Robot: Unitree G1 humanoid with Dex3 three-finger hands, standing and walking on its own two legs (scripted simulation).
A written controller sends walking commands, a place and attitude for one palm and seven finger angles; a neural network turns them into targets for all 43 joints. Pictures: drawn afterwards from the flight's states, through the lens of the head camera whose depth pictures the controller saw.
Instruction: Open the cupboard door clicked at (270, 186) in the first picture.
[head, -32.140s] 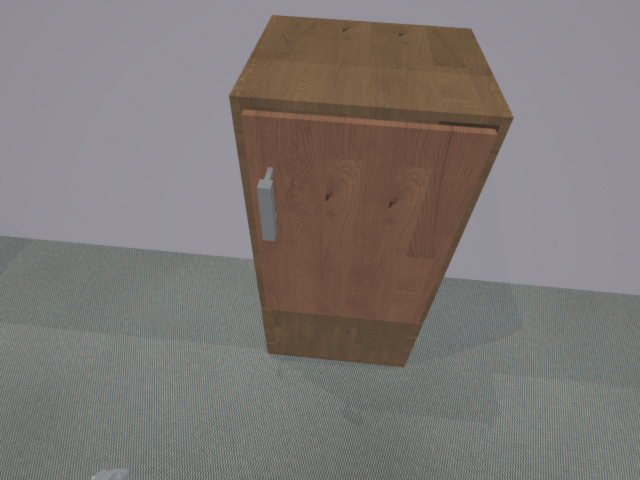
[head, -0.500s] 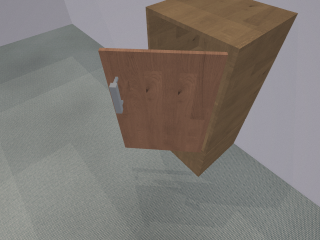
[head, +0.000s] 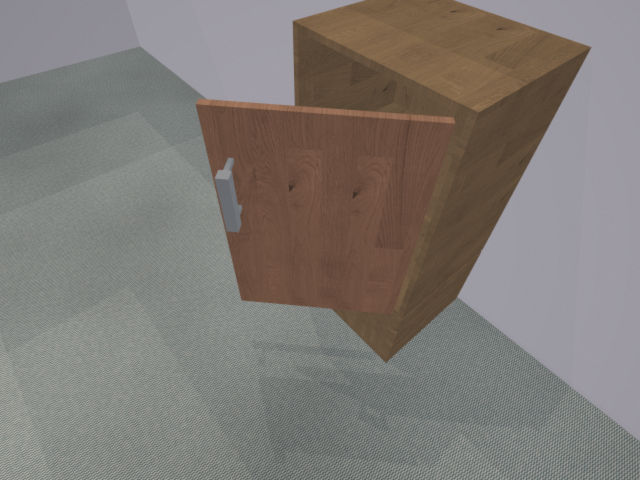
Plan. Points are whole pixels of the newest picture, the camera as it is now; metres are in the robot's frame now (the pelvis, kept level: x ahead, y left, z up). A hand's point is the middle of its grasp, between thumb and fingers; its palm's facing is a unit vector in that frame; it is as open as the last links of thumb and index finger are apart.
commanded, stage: come to a stop and stand still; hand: left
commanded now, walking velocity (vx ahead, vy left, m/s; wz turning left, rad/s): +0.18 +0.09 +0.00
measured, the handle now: (231, 195) +0.60 +0.21 -0.03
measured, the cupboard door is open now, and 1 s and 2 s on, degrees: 44 44 44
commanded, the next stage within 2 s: look again from close up in 1.10 s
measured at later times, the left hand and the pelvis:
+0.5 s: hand out of the picture +0.05 +0.20 -0.17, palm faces +0.00 -0.97 -0.25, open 7.3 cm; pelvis +0.02 +0.00 +0.00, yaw -1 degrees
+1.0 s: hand out of the picture -0.03 +0.16 -0.17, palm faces +0.00 -0.98 -0.19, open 7.3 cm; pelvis -0.03 -0.01 +0.01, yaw +0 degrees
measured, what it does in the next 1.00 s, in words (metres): stands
